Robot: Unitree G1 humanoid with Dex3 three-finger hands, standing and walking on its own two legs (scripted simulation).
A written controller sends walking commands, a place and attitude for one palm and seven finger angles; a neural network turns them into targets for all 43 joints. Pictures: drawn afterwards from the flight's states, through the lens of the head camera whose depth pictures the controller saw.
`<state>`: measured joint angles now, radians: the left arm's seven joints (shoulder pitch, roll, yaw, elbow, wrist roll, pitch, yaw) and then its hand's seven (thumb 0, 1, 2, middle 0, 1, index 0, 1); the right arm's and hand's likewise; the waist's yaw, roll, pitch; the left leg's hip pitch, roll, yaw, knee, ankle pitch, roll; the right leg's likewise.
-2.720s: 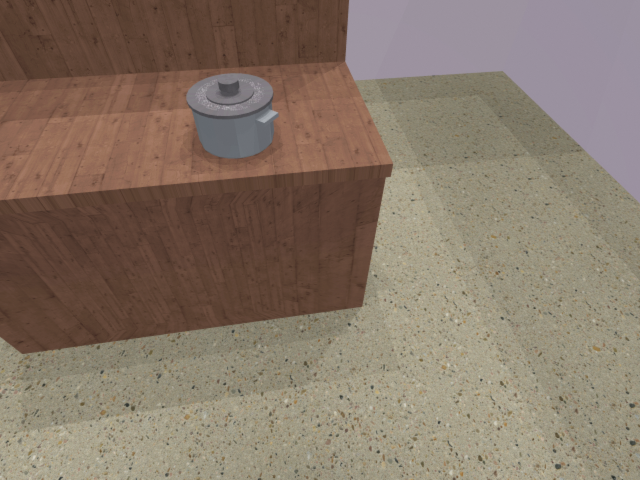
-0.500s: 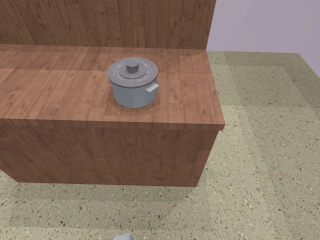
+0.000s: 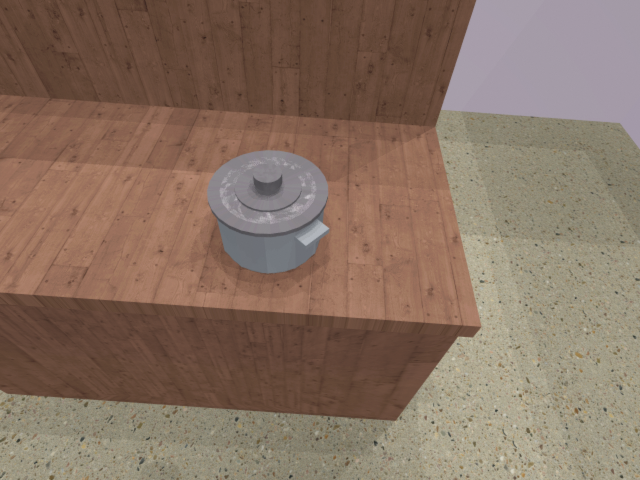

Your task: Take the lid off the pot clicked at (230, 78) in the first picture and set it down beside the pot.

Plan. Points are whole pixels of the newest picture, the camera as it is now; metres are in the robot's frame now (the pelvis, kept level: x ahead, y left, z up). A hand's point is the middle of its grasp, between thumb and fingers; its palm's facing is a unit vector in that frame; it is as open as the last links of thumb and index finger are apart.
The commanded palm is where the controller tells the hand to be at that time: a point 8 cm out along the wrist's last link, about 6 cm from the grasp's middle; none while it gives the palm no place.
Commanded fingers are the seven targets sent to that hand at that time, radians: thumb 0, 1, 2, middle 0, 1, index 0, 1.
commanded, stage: come to a stop and stand still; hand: left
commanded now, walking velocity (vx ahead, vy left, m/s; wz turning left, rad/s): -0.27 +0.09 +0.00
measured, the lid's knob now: (267, 177) +0.53 +0.12 +0.06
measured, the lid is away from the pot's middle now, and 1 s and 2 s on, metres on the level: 0.00 0.00 0.00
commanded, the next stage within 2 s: look again from close up in 0.70 s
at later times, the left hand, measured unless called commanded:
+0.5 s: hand out of the picture +0.02 +0.25 -0.18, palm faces +0.04 -0.96 -0.26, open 7.4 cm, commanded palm none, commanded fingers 0.00 0.90 0.90 -0.20 -0.30 -0.20 -0.30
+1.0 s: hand out of the picture -0.02 +0.19 -0.17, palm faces -0.01 -0.98 -0.18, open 7.3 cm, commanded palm none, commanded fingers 0.00 0.90 0.90 -0.20 -0.30 -0.20 -0.30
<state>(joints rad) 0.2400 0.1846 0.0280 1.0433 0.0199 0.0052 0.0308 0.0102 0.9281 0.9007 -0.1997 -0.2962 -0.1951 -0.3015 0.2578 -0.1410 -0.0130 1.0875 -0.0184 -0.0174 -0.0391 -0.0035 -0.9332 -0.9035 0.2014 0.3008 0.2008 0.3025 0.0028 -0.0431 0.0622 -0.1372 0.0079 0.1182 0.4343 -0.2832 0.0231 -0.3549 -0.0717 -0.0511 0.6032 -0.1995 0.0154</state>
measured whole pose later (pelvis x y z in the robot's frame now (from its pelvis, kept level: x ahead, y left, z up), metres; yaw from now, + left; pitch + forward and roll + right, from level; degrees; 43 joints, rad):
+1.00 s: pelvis -0.03 +0.03 +0.00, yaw -2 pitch +0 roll +0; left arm 0.33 0.14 -0.01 1.04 0.01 0.01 0.03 0.03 0.94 0.90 -0.20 -0.30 -0.20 -0.30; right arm 0.35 -0.14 0.01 1.06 -0.01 0.00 -0.03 0.01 -0.91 -0.90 0.20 0.30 0.20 0.30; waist 0.00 0.00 0.01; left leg -0.21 0.00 0.01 0.49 -0.28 0.00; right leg -0.20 0.07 -0.02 0.48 -0.29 -0.08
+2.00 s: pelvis -0.04 +0.03 +0.00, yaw -1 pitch -2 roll +1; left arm 0.47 0.15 0.00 0.32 -0.01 -0.06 0.07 0.02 0.93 0.90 -0.51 -0.63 -0.50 -0.64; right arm 0.18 -0.25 -0.02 0.69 0.01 -0.15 -0.03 0.01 -0.92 -0.90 0.20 0.30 0.20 0.30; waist 0.01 0.04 -0.03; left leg -0.19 -0.03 0.00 0.47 -0.26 0.01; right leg -0.19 0.04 -0.04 0.49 -0.28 -0.06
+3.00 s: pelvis -0.03 +0.06 +0.00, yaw +0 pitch -3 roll -1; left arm 0.65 0.27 0.14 -0.25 -0.02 -0.07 0.10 0.02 0.90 0.90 -1.30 -1.50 -1.29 -1.50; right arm 0.19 -0.20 0.02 0.58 0.00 -0.13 -0.06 0.01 -0.91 -0.90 0.20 0.30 0.20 0.30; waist 0.07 0.04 0.01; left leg -0.14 -0.05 -0.01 0.46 -0.27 0.05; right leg -0.11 0.02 -0.04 0.43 -0.27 -0.02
